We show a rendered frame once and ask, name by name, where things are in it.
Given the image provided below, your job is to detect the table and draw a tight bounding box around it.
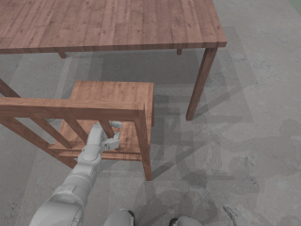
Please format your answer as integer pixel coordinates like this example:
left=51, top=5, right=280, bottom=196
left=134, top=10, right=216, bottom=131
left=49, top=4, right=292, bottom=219
left=0, top=0, right=228, bottom=121

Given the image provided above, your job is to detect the robot left thigh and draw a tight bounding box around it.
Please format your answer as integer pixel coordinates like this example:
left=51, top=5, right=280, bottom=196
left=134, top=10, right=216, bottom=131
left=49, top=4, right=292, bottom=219
left=103, top=210, right=134, bottom=226

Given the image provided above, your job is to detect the robot left forearm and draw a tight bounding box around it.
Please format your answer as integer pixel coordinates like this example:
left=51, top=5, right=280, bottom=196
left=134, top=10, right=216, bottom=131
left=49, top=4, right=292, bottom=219
left=28, top=144, right=103, bottom=226

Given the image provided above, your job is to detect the left robot hand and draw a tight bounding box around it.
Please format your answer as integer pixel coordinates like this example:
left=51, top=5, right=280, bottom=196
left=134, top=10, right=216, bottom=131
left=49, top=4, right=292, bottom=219
left=87, top=121, right=123, bottom=152

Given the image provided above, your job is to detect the chair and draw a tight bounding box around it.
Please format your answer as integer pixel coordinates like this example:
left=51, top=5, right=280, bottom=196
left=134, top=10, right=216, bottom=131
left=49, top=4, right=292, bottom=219
left=0, top=80, right=154, bottom=181

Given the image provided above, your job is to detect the left robot upper arm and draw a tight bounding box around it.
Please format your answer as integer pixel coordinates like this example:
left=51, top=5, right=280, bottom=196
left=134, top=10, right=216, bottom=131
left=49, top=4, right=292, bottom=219
left=32, top=201, right=85, bottom=226

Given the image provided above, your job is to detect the right robot hand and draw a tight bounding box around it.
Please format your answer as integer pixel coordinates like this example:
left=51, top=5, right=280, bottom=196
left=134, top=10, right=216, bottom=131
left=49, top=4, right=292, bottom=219
left=221, top=203, right=250, bottom=226

